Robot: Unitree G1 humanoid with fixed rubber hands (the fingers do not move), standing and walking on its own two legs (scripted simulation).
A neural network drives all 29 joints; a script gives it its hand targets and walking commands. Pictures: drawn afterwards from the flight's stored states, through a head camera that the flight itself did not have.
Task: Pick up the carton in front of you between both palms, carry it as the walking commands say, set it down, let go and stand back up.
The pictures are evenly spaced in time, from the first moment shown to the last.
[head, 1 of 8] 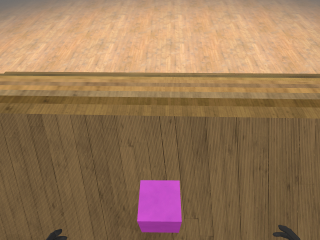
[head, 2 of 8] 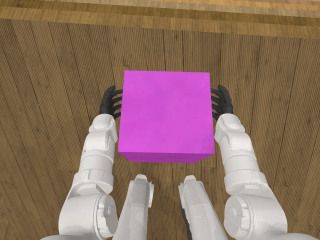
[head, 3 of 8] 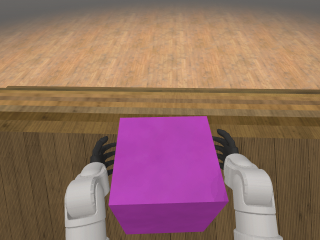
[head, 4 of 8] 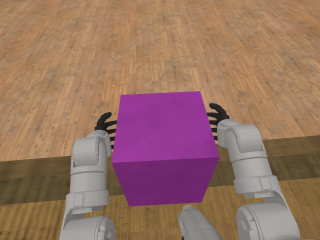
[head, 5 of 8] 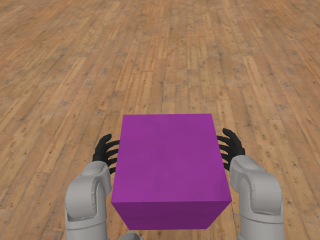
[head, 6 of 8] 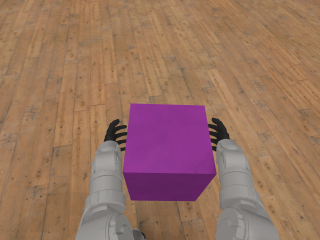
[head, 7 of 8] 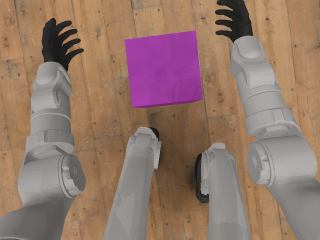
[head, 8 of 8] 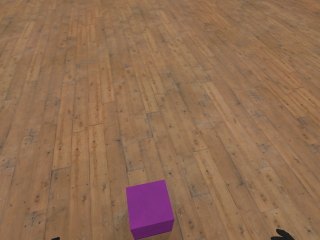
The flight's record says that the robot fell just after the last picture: no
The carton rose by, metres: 0.69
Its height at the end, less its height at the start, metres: -1.55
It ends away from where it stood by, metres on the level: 5.81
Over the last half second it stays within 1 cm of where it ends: yes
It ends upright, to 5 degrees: yes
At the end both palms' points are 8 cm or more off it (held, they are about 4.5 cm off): yes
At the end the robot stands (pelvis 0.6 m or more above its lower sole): yes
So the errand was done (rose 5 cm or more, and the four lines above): yes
